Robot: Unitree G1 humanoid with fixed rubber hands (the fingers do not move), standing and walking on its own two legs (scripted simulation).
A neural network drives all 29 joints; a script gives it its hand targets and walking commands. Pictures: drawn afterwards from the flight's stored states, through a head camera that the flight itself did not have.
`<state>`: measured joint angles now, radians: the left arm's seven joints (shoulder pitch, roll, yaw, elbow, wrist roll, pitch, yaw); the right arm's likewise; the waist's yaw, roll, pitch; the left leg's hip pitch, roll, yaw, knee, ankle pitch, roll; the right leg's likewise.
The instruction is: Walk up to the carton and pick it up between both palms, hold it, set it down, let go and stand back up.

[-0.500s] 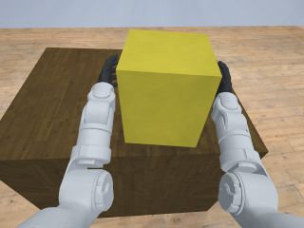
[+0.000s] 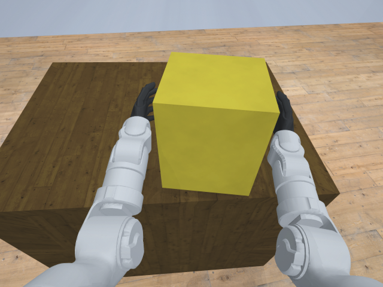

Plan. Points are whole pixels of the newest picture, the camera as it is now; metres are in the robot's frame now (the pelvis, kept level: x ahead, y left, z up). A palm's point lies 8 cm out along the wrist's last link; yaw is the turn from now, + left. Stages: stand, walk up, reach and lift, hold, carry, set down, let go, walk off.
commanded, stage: set down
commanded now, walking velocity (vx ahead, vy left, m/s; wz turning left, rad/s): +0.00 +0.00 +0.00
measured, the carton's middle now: (211, 125) +0.43 -0.10 +0.10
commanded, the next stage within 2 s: none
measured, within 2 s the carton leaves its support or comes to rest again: rests again in 0.58 s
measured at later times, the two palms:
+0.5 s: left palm (146, 123) +0.43 +0.05 +0.12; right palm (283, 139) +0.35 -0.24 +0.12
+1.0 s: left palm (138, 122) +0.44 +0.07 +0.12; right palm (301, 129) +0.36 -0.27 +0.14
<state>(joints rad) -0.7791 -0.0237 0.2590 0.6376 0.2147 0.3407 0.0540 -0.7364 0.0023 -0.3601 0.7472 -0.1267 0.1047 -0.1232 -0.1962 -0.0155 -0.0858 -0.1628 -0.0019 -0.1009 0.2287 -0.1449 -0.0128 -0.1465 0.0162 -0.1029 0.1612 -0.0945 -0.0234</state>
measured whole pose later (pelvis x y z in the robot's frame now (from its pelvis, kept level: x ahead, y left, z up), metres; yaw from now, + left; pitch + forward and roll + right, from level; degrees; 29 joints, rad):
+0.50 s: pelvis +0.00 +0.02 +0.00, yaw -2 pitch +9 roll -1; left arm -0.76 -0.02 0.17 0.68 0.18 0.28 0.11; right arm -0.69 -0.02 -0.38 0.74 -0.10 0.10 -0.09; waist -0.20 0.00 -0.15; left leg -0.27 -0.02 -0.07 0.25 -0.15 0.01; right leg -0.23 0.00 -0.07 0.12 -0.06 0.00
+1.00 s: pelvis -0.01 +0.01 -0.01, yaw -7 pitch +12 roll +0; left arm -0.84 0.18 -0.08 0.85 -0.20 0.24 0.21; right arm -0.84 -0.26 -0.06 0.97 0.29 0.11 -0.16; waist -0.12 -0.01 -0.21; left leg -0.35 0.01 0.01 0.33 -0.18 0.00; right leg -0.39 0.03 0.01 0.29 -0.10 -0.01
